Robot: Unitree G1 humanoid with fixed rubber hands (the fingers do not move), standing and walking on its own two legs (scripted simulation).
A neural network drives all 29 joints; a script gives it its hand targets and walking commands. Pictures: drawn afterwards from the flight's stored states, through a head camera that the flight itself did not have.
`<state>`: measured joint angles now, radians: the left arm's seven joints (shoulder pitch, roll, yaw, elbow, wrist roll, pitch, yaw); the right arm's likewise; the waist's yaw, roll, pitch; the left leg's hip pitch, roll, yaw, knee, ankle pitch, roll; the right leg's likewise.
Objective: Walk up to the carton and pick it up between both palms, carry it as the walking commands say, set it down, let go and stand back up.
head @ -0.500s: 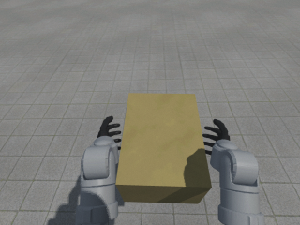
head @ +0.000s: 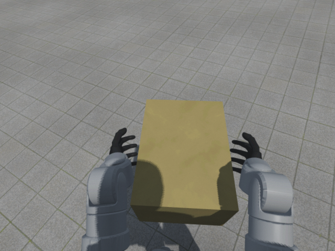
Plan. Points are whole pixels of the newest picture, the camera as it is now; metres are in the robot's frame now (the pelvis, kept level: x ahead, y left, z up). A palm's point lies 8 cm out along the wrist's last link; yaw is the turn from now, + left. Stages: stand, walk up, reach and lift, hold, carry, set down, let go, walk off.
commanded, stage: carry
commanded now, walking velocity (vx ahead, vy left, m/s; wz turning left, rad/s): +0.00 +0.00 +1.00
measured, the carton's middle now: (182, 159) +0.36 -0.01 -0.01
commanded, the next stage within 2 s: none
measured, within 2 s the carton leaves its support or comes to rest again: neither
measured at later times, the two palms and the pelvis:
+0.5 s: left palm out of the picture +0.14 +0.35 +0.03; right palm (135, 180) +0.29 +0.10 +0.02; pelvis -0.03 +0.07 -0.01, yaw +30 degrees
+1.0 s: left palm out of the picture +0.04 +0.43 +0.09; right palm (59, 183) +0.27 +0.25 +0.08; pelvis -0.03 +0.11 -0.02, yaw +58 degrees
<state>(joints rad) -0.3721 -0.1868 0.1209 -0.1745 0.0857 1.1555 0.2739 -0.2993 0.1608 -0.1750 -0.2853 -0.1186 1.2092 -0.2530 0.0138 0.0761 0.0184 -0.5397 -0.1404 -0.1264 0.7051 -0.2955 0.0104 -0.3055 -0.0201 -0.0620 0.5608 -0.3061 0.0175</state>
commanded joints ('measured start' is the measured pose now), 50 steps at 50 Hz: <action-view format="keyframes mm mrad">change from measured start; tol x32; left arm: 1 -421 -1021 -610 -4 -390 26 -444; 50 -373 -974 -512 113 -299 38 -431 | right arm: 1 -612 987 740 -16 461 8 421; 50 -646 998 704 179 491 38 453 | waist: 1 -22 -182 -366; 12 -15 -356 -310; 15 -31 247 -291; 33 -4 31 -602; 36 -8 -395 -533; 50 -46 -277 -314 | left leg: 1 -101 144 84 352 -159 -23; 12 170 108 296 -48 -65 -22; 16 441 470 -341 -201 1109 203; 21 430 336 -187 -261 321 154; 34 238 178 -167 -150 522 -24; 37 -151 126 51 283 -234 -25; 50 310 87 230 -131 170 49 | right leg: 1 297 -450 105 -121 664 -148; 12 245 -396 -206 146 740 58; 15 -311 -160 -164 641 -458 192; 17 -264 -173 10 629 -511 167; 30 -83 6 58 190 -158 100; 34 439 -84 110 -224 110 19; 36 624 -457 316 -78 961 -138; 50 162 -323 -245 417 798 122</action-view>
